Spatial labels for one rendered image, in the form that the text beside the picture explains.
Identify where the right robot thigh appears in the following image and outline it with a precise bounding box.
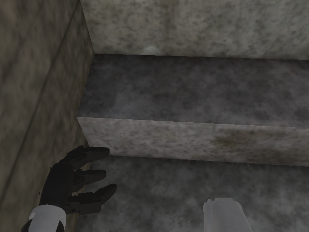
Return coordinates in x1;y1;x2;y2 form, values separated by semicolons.
203;197;253;232

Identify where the left robot hand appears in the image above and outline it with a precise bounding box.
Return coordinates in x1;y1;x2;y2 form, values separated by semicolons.
39;145;118;216

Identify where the left robot forearm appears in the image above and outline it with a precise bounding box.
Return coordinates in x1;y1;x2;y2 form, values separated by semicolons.
20;204;67;232

